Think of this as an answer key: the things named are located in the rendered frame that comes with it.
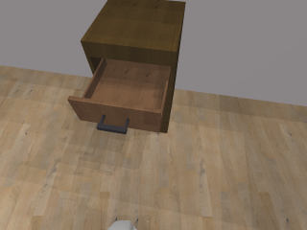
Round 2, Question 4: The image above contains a handle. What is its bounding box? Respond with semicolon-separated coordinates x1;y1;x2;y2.
96;114;130;134

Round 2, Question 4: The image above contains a robot left thigh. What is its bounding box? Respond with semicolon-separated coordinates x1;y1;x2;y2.
107;220;137;230

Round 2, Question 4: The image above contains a drawer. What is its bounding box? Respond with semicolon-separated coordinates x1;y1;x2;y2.
67;58;171;133

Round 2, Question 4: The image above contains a cabinet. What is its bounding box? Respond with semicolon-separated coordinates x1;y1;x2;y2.
81;0;186;133

